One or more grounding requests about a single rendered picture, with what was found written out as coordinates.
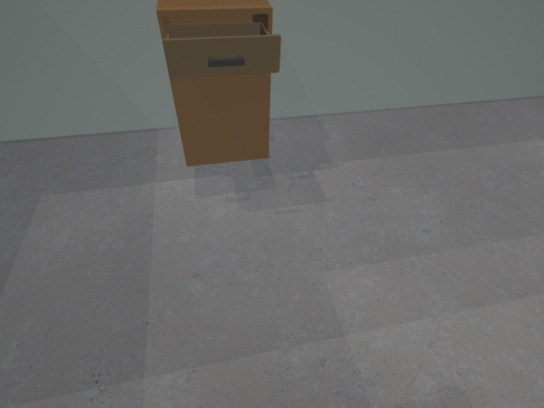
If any drawer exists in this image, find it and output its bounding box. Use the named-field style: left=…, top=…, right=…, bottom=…
left=162, top=22, right=281, bottom=79

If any handle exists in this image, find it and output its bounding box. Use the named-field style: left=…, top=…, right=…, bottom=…
left=208, top=55, right=245, bottom=67

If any cabinet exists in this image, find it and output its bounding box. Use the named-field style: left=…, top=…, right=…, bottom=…
left=156, top=0, right=273, bottom=167

